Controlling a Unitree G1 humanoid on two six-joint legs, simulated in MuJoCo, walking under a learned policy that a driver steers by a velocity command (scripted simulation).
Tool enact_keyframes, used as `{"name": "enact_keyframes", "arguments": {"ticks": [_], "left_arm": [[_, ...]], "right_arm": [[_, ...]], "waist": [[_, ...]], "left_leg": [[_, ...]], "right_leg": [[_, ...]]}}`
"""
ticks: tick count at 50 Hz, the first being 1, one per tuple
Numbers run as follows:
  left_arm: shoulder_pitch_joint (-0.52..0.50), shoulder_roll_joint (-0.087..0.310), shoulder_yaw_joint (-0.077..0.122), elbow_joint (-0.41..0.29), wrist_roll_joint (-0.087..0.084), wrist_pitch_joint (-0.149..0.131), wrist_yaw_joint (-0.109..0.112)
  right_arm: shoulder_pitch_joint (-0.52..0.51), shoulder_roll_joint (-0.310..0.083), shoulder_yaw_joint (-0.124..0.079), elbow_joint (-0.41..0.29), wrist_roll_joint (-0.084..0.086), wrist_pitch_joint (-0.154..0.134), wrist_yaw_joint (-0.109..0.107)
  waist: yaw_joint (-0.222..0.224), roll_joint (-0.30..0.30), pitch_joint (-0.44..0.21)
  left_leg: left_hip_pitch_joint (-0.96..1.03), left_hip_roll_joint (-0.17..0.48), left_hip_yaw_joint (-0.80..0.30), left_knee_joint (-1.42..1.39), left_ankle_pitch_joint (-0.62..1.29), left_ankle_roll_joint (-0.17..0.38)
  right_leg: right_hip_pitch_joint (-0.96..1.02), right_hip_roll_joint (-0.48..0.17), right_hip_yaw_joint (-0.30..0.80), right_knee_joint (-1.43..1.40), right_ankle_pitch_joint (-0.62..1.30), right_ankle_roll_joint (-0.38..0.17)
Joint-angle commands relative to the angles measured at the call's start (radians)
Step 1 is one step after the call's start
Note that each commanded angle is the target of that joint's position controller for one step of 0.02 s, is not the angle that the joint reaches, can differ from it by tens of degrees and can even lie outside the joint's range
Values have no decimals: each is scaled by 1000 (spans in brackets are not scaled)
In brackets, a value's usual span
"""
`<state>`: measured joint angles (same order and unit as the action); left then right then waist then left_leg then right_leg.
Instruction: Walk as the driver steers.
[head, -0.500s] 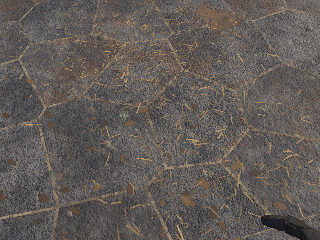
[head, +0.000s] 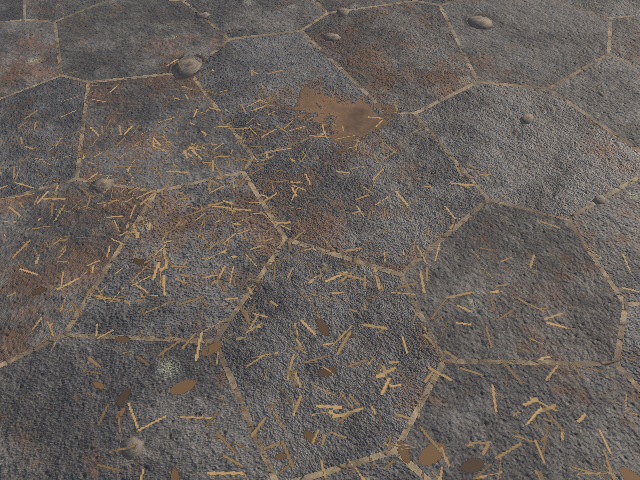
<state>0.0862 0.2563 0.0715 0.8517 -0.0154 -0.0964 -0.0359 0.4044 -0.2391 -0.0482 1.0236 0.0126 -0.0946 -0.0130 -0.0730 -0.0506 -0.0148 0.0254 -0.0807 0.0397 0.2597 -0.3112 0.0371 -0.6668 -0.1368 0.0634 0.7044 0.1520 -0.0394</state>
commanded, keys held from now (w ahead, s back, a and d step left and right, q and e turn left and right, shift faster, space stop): w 0.70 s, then w+e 0.30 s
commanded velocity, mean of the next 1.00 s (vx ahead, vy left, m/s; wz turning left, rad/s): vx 0.50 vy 0.00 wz -0.08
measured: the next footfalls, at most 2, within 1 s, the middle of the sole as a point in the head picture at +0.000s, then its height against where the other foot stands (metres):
right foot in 0.22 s outside the picture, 0.11 m lower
left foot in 0.74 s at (313, 428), level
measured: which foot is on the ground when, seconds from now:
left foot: down 0.00-0.22, up 0.24-0.72, down 0.74-1.00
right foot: up 0.00-0.20, down 0.22-0.76, up 0.78-1.00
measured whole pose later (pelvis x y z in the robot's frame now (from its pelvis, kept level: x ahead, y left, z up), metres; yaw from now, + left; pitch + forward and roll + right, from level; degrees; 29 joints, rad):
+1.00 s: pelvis +0.62 -0.08 -0.10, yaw -6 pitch +1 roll +1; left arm 0.22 0.27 0.09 0.92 -0.03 -0.04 0.02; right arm 0.29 -0.22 -0.08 0.93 -0.02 -0.11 0.01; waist -0.03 -0.04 0.01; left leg -0.16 -0.03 0.15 0.30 -0.16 0.06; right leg -0.65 -0.10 0.08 1.07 -0.20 -0.04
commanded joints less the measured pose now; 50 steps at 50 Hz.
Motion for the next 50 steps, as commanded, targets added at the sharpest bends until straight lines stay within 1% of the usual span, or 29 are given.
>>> {"name": "enact_keyframes", "arguments": {"ticks": [1, 3, 5, 7, 9, 10, 11, 12, 13, 14, 15, 16, 17, 18, 20, 22, 24, 28, 32, 35, 37, 38, 39, 40, 41, 42, 43, 45, 50], "left_arm": [[-211, 66, 5, -121, -4, -41, -35], [-254, 45, -11, -135, 0, -46, -57], [-228, 24, -24, -118, -4, -40, -76], [-181, 50, -17, -96, -19, -24, -73], [10, 123, 14, -31, -16, -21, -52], [204, 166, 37, 34, -12, -17, -39], [381, 206, 50, 80, 8, -9, -28], [415, 239, 27, 98, 53, -13, -26], [482, 253, 34, 108, 30, 15, -29], [546, 309, 63, 162, 0, 37, -30], [385, 235, 39, 112, -2, 26, -24], [230, 168, 16, 61, 16, 11, -19], [122, 150, 1, 30, 34, -11, -22], [93, 114, -5, 39, 38, -24, -23], [129, 95, -11, 70, 36, -29, -8], [212, 95, -10, 97, 39, -27, 24], [244, 103, -4, 106, 21, -19, 43], [325, 112, 2, 127, -3, -6, 57], [404, 104, 6, 160, -2, 16, 60], [381, 137, 18, 155, 3, 30, 61], [342, 126, 11, 140, 1, 35, 57], [323, 100, -3, 110, 14, 30, 53], [479, -43, -43, 119, 5, 9, 41], [396, 84, -8, 129, -22, -10, 35], [278, 134, 10, 80, -41, -15, 40], [221, 122, 12, 66, -34, -10, 50], [215, 104, 19, 68, -18, 1, 57], [278, 45, 19, 83, -18, 35, 54], [190, 40, 31, 38, -7, 67, 59]], "right_arm": [[132, -141, -30, -9, -1, 4, -22], [116, -139, -32, -33, 5, 8, -39], [96, -144, -34, -60, 6, 20, -32], [97, -143, -33, -63, 7, 23, -17], [76, -169, -37, -72, 1, 24, -2], [50, -180, -39, -71, 3, 28, 4], [64, -145, -32, -57, 7, 22, 6], [249, 16, -1, -37, 4, 3, 14], [341, -16, 4, -36, 36, -33, 15], [212, -36, 3, -120, 79, -42, 3], [51, -90, -3, -147, 86, -31, -19], [-27, -106, -7, -154, 61, -13, -35], [5, -102, -9, -148, 36, 10, -40], [10, -88, -17, -141, 9, 24, -37], [-7, -44, -22, -158, 1, 34, -32], [-99, -47, -23, -192, -10, 23, -26], [-179, -31, -18, -222, -13, 16, -13], [-357, -10, -9, -262, 0, 10, 14], [-491, -18, -8, -312, 6, 3, 39], [-480, -45, -18, -329, 5, -6, 54], [-236, -122, -58, -265, -1, -11, 47], [-24, -208, -82, -226, -16, -12, 34], [44, -265, -90, -194, -11, -10, 42], [69, -166, -69, -190, -4, -4, 36], [-37, -141, -58, -197, -3, -7, 28], [-138, -110, -46, -211, -6, -10, 27], [-195, -81, -40, -212, -13, -15, 30], [-231, -51, -37, -197, -25, -23, 36], [-184, -103, -54, -150, -31, -31, 11]], "waist": [[-53, 82, 135], [-61, 80, 158], [-67, 61, 158], [-48, 74, 140], [45, 78, 49], [148, 74, -48], [243, 46, -129], [147, -296, -254], [154, -352, -436], [179, -312, -487], [150, -19, -282], [132, 58, -144], [65, 81, -83], [45, 31, -45], [24, -54, 28], [47, -55, 33], [61, -23, 25], [114, 0, 68], [145, 12, 123], [103, -17, 84], [-29, -27, -66], [-101, 60, -225], [-32, 316, -405], [-83, 203, -362], [-59, 185, -180], [-14, 105, -90], [24, 101, -35], [82, 136, -17], [92, 108, 38]], "left_leg": [[230, 361, -225, 64, 244, 178], [163, 344, -199, 119, 199, 145], [-46, 287, -139, 150, 109, 118], [-73, 279, -135, 230, 131, 98], [-34, 257, -129, 464, 351, 77], [-128, 223, -96, 694, 420, 42], [-362, 168, -90, 1034, 211, -23], [-713, 43, -185, 1501, -564, -59], [-764, 31, -317, 1597, -528, -46], [-873, 40, -243, 1623, -429, -60], [-909, 126, -150, 1464, -266, -46], [-884, 158, -130, 1436, -148, -37], [-771, 211, -158, 1303, -28, -31], [-707, 239, -183, 1230, 9, -21], [-652, 249, -162, 1010, 72, -32], [-705, 247, -140, 843, 163, -48], [-708, 231, -119, 643, 276, -42], [-643, 162, -49, 383, 469, -29], [-723, 143, -44, 310, 397, 0], [-636, 104, -12, 278, 250, 44], [-242, 64, 10, 258, 276, 99], [110, 258, -207, 282, 334, 173], [450, 523, -681, 176, 175, 333], [412, 489, -734, 94, 34, 292], [250, 460, -560, 59, 58, 233], [72, 419, -438, 16, 124, 197], [-57, 387, -350, -26, 163, 179], [-196, 342, -232, -97, 170, 154], [-201, 348, -63, -154, 279, 154]], "right_leg": [[-359, -36, 39, -90, -10, -18], [-279, -30, 33, -197, 116, -8], [-8, 17, -17, -266, 213, -4], [125, 31, -14, -268, 193, -4], [311, 68, -50, -285, 127, -23], [574, 80, -93, -270, 149, -29], [870, 12, -61, -175, 191, -50], [1160, -171, 141, 102, 628, -125], [1207, -226, 340, 52, 613, -199], [1178, -343, 617, -245, -105, -306], [967, -283, 595, -383, -388, -251], [749, -281, 537, -412, -363, -241], [534, -280, 494, -412, -266, -247], [424, -245, 434, -397, -193, -224], [317, -127, 224, -446, -85, -184], [389, -114, 151, -462, 97, -198], [453, -87, 85, -477, 155, -182], [510, -46, 5, -532, 36, -132], [671, -96, 19, -494, 4, -139], [739, -118, 18, -390, 228, -122], [638, -50, -9, -124, 449, -88], [398, 24, -46, 195, 149, -51], [33, 195, -27, 555, -689, -1], [-77, 166, 106, 635, -745, -12], [-137, 117, 70, 624, -655, -18], [-88, 63, 41, 566, -559, -15], [-35, 35, 33, 512, -511, -12], [86, 3, 45, 459, -450, -13], [-36, 6, 77, 329, -247, 2]]}}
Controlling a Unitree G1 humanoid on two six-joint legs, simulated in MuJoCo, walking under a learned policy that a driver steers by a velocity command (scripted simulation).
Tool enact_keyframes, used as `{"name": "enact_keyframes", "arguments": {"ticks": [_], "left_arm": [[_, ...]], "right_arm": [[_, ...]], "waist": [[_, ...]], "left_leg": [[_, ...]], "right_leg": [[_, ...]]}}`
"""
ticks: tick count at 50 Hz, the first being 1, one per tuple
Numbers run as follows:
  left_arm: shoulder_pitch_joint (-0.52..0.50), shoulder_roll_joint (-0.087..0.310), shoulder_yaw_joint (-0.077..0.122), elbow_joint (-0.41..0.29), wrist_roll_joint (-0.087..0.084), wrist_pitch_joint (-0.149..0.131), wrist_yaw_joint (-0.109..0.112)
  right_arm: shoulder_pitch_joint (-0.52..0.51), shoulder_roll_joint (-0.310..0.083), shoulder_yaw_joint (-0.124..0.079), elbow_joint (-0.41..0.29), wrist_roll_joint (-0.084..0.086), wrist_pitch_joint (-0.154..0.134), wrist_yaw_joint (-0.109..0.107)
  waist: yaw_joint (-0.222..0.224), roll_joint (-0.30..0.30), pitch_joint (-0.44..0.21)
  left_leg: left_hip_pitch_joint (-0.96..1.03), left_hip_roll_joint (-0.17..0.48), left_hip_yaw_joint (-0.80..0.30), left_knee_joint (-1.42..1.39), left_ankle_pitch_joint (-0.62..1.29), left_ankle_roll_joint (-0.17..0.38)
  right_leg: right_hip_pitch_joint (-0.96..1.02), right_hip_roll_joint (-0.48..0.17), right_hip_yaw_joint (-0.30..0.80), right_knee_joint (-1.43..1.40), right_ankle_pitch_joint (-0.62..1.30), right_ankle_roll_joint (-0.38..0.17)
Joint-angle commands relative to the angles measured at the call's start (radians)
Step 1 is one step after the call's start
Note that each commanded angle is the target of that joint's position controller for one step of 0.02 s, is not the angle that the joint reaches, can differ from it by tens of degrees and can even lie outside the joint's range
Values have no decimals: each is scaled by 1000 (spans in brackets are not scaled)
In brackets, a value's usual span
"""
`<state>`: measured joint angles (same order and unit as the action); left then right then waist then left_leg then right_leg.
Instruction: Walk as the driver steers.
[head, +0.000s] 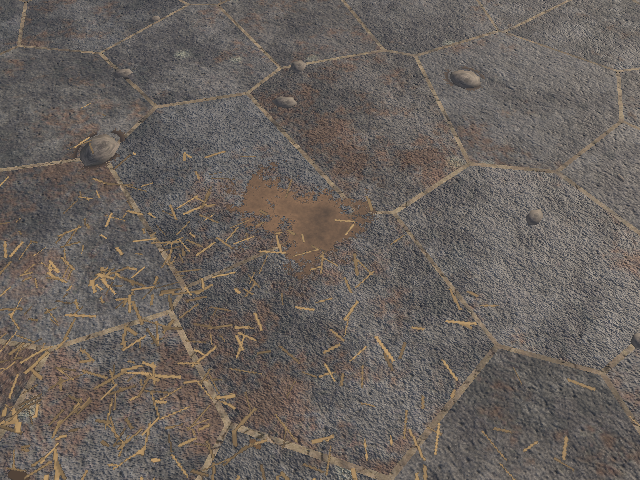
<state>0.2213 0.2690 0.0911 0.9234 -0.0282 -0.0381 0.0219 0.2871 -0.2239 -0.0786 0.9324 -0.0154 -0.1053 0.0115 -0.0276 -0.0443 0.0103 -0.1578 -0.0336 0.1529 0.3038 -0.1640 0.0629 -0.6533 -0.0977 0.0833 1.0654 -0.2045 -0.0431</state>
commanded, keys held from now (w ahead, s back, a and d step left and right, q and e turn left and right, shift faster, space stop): w+e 0.40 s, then e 0.22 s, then q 0.38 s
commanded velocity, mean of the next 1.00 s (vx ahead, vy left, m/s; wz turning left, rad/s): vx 0.31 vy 0.00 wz -0.33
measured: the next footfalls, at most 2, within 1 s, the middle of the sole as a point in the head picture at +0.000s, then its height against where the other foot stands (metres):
right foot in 0.32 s outside the picture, level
left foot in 0.76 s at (355, 438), level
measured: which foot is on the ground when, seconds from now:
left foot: down 0.00-0.32, up 0.34-0.74, down 0.76-1.00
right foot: up 0.00-0.30, down 0.32-0.76, up 0.78-1.00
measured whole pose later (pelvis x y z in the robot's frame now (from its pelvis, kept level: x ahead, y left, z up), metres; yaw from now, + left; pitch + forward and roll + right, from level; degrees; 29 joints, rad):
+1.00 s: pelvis +0.43 -0.11 -0.01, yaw -19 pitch +2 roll -1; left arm 0.13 0.27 0.07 0.77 0.00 0.02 0.05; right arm 0.14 -0.26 -0.06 0.79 0.00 0.00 0.00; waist -0.03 0.01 0.06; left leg -0.41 -0.07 -0.10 0.44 -0.06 0.04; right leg -0.41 0.04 0.09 0.87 -0.48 0.05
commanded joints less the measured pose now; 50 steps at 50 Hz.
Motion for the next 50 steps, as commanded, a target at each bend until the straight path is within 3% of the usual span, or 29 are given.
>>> {"name": "enact_keyframes", "arguments": {"ticks": [1, 6, 9, 11, 13, 14, 15, 16, 17, 18, 19, 20, 21, 22, 25, 27, 30, 33, 36, 37, 38, 39, 40, 41, 42, 44, 45, 47, 50], "left_arm": [[31, 27, 13, -42, 8, 5, -4], [-145, -1, -7, -104, 14, -9, -40], [-236, -5, -18, -156, 10, -7, -60], [-260, 4, -17, -187, 7, -7, -74], [-225, 34, -4, -204, 6, -6, -82], [-149, 64, 12, -194, 4, -5, -83], [-2, 113, 40, -160, 0, -6, -80], [168, 201, 79, -119, 0, 0, -61], [180, 321, 98, -114, -7, -3, -50], [231, 261, 74, -141, 12, -15, -50], [200, 191, 54, -134, 23, -26, -50], [131, 149, 42, -147, 15, -33, -48], [30, 113, 29, -175, 16, -34, -47], [-24, 93, 20, -198, 25, -34, -42], [-28, 138, 29, -209, 26, -33, -26], [-7, 167, 37, -208, 19, -23, -11], [25, 165, 38, -208, 6, 7, 5], [53, 137, 27, -199, 12, 20, 14], [42, 91, 4, -183, 29, 10, 18], [29, 76, -4, -179, 32, 6, 17], [58, 63, -9, -182, 47, -2, 14], [185, 46, -15, -167, 51, -11, 11], [221, 74, -17, -152, 50, -7, 7], [156, 136, -5, -166, 44, 9, 4], [85, 146, 3, -182, 34, 30, 8], [13, 147, 12, -196, 28, 66, 19], [11, 134, 12, -196, 26, 72, 24], [14, 88, 3, -188, 26, 67, 33], [8, 67, -2, -182, 24, 52, 35]], "right_arm": [[-54, -119, -23, -51, -3, -19, -18], [6, -150, -26, -25, 8, -6, -39], [65, -168, -33, -4, 18, 11, -39], [76, -182, -39, 2, 27, 25, -38], [47, -213, -47, -10, 35, 36, -42], [31, -229, -50, -16, 37, 44, -44], [6, -234, -48, -25, 41, 51, -46], [5, -223, -41, -44, 30, 46, -49], [91, -54, 11, -101, -9, 17, -29], [7, -116, 7, -123, 36, -34, -13], [-104, -162, -6, -153, 74, -57, -6], [-121, -154, -2, -152, 63, -66, -11], [-127, -165, -12, -140, 33, -62, -21], [-105, -180, -23, -136, 20, -47, -25], [-91, -139, -22, -153, 4, -6, -32], [-150, -110, -11, -179, -2, 7, -35], [-235, -98, 1, -207, 6, 13, -24], [-272, -115, 3, -218, 12, 16, -6], [-225, -148, -4, -200, -5, -3, 7], [-180, -150, -5, -182, -13, -12, 8], [-156, -188, -10, -180, -26, -18, 4], [-152, -215, -6, -190, -47, -14, 3], [-115, -154, 5, -172, -34, 0, 5], [-111, -123, 18, -169, 3, 14, 11], [-133, -151, 11, -175, 19, 29, 15], [-183, -224, -11, -206, 24, 55, 9], [-202, -233, -16, -215, 19, 67, 2], [-214, -212, -19, -225, 16, 88, -11], [-195, -209, -29, -230, 21, 104, -30]], "waist": [[42, 102, 17], [-14, 89, 65], [-46, 84, 101], [-42, 97, 106], [1, 133, 59], [51, 151, 5], [136, 139, -76], [207, 65, -174], [95, -216, -254], [144, -125, -399], [163, -72, -266], [123, -10, -185], [74, 33, -110], [33, 33, -87], [-8, 47, -64], [3, 20, -59], [42, -39, -96], [70, -59, -110], [44, -66, -112], [13, -53, -120], [21, 10, -165], [78, 151, -251], [55, 277, -320], [35, 229, -284], [28, 170, -222], [25, 116, -115], [36, 124, -97], [40, 170, -89], [30, 210, -130]], "left_leg": [[1, 295, -146, -199, 149, 120], [59, 283, -14, -197, 170, 86], [180, 320, 14, -158, 208, 83], [248, 344, 32, -104, 310, 73], [270, 348, 64, 17, 646, 52], [263, 340, 79, 141, 821, 38], [210, 306, 106, 337, 877, 10], [-20, 268, 107, 624, 649, -41], [-491, 66, 36, 998, -317, -108], [-611, 11, -213, 1127, -433, -94], [-706, 65, -238, 1116, -341, -60], [-677, 112, -238, 1034, -253, -41], [-599, 140, -232, 949, -211, -50], [-510, 159, -235, 906, -193, -62], [-422, 135, -200, 766, -157, -111], [-401, 91, -176, 602, -50, -129], [-316, 26, -168, 379, 161, -127], [-290, 19, -185, 265, 245, -119], [-244, 48, -201, 193, 231, -61], [-168, 48, -188, 120, 313, -32], [-37, 112, -257, 126, 643, 9], [172, 258, -422, 195, 964, 152], [244, 377, -596, 160, 975, 282], [209, 373, -669, 116, 726, 289], [163, 343, -687, 85, 456, 258], [22, 301, -672, 13, 147, 206], [-43, 265, -638, -16, 57, 177], [-106, 188, -557, -41, -40, 132], [-118, 160, -548, -45, -76, 126]], "right_leg": [[-66, -26, 57, -79, 166, 9], [-48, -11, -48, -313, 312, 14], [-95, -3, -86, -393, 239, -2], [-92, 13, -121, -423, 143, -26], [26, 69, -185, -431, 34, -64], [142, 112, -216, -432, -8, -88], [352, 162, -230, -497, 45, -122], [671, 106, -82, -529, 72, -176], [1022, -168, 476, -596, -17, -363], [1099, -252, 762, -768, -114, -416], [1035, -218, 606, -778, -25, -350], [892, -172, 467, -768, 57, -308], [720, -135, 357, -773, 243, -280], [602, -110, 282, -781, 410, -271], [445, -67, 170, -778, 700, -260], [401, -19, 111, -759, 753, -229], [388, 33, 91, -716, 661, -161], [449, 5, 136, -680, 510, -133], [529, -42, 180, -590, 498, -123], [531, -14, 159, -528, 505, -101], [501, 53, 123, -426, 430, -60], [371, 135, 81, -252, 120, -1], [276, 158, 45, -101, -346, 61], [217, 143, 47, -36, -476, 86], [155, 133, 44, 17, -461, 99], [102, 129, 31, 52, -391, 106], [134, 126, 25, 7, -352, 103], [205, 139, -8, -139, -296, 100], [287, 158, -15, -277, -218, 100]]}}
